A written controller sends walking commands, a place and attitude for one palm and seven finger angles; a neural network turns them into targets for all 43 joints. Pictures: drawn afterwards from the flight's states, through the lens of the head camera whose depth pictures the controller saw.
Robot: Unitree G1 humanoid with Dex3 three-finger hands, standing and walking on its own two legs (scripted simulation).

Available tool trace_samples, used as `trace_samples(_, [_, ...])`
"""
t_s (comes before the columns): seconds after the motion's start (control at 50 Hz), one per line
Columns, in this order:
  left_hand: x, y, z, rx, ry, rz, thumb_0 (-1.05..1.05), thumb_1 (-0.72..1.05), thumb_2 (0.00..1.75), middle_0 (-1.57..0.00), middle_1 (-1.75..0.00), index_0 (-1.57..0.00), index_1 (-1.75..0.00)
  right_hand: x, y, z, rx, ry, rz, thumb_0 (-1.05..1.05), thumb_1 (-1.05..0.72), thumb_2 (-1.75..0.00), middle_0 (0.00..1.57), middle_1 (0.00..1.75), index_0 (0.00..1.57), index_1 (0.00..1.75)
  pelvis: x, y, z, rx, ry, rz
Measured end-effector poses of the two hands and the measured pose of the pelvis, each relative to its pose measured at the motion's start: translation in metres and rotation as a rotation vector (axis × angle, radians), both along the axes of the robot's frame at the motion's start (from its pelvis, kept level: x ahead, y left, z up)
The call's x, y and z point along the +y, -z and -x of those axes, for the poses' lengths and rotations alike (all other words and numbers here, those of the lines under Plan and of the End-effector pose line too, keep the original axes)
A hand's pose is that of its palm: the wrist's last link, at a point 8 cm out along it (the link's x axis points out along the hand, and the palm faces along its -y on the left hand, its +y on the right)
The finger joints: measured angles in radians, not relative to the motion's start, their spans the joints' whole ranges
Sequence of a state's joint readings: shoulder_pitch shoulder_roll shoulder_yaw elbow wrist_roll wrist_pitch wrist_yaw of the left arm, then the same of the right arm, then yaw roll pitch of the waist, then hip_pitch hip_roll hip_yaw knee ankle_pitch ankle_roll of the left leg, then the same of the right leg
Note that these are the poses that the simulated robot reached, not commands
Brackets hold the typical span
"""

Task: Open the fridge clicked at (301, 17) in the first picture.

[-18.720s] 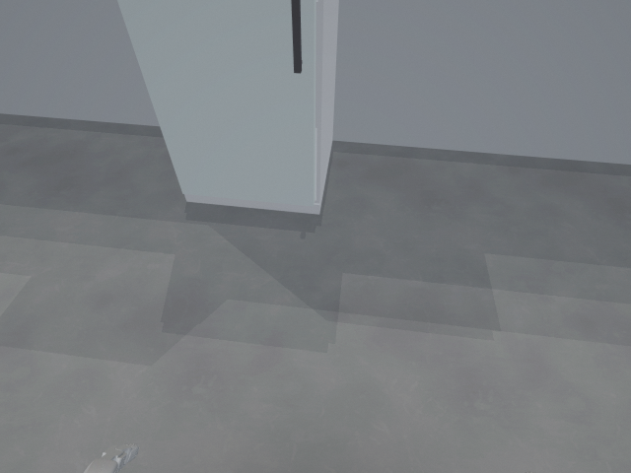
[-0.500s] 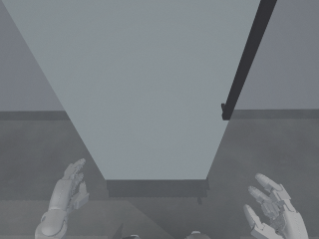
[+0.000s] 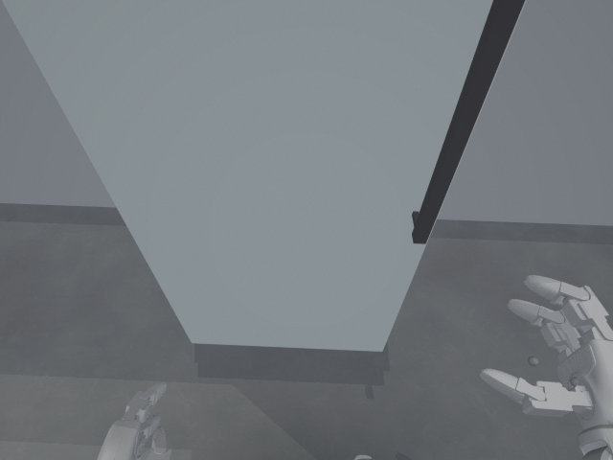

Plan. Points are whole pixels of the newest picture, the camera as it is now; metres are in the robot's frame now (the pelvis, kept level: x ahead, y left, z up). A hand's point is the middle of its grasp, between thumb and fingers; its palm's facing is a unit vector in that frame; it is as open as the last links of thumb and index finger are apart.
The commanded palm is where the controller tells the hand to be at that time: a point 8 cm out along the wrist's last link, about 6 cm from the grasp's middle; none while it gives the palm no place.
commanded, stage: raise the hand to about handle height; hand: right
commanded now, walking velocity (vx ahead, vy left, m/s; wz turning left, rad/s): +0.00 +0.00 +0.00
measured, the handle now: (450, 135) +0.50 -0.17 +0.18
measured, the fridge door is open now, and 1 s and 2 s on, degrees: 0 0 0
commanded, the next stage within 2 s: move the hooked fingers beside the handle in 1.12 s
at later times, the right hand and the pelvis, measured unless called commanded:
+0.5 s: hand (583, 303) +0.27 -0.27 +0.14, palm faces +0.07 +1.00 -0.06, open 13.9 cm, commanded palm +0.24 -0.31 +0.15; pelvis +0.01 +0.00 +0.02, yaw +0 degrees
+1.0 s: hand (575, 273) +0.29 -0.25 +0.16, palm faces +0.09 +0.99 -0.04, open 13.9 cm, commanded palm +0.26 -0.29 +0.17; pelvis +0.02 +0.02 +0.03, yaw +0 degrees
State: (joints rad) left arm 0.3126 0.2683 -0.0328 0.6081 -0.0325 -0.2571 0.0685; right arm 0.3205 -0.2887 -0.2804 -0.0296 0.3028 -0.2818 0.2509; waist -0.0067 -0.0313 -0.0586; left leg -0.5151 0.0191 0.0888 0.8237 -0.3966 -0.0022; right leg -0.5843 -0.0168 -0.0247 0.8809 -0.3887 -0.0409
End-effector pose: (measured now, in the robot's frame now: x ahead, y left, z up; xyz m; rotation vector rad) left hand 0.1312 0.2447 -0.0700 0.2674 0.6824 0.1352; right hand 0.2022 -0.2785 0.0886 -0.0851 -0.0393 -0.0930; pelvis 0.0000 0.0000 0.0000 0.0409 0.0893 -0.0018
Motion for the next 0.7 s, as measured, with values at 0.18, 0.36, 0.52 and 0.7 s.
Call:
trace_samples(0.18, [-0.009,-0.031,-0.039,-0.140,0.016,-0.013,0.02,0.90,0.89,-0.20,-0.30,-0.20,-0.30,-0.009,-0.014,-0.024,0.033,-0.075,-0.019,0.00,0.25,-0.40,0.29,1.04,0.29,1.05,-0.005,-0.010,-0.007,-0.036,-0.001,0.001])
trace_samples(0.36, [-0.030,-0.041,-0.063,-0.182,0.086,0.041,0.01,0.90,0.89,-0.20,-0.30,-0.20,-0.30,-0.035,-0.047,-0.036,0.005,-0.014,-0.028,-0.01,0.43,-0.33,0.30,1.16,0.30,1.16,-0.002,-0.020,-0.011,-0.070,0.007,0.005])
trace_samples(0.52, [-0.027,-0.038,-0.058,-0.134,0.087,0.039,0.01,0.90,0.89,-0.20,-0.30,-0.20,-0.30,-0.041,-0.059,-0.043,0.029,-0.020,-0.028,-0.01,0.48,-0.30,0.30,1.19,0.30,1.20,0.004,-0.025,-0.012,-0.088,0.007,0.010])
trace_samples(0.7, [-0.006,-0.035,-0.045,-0.096,0.045,0.028,0.02,0.90,0.89,-0.20,-0.30,-0.20,-0.30,-0.048,-0.083,-0.062,0.011,-0.022,-0.026,-0.01,0.49,-0.30,0.30,1.20,0.30,1.20,0.012,-0.030,-0.013,-0.101,0.008,0.016])
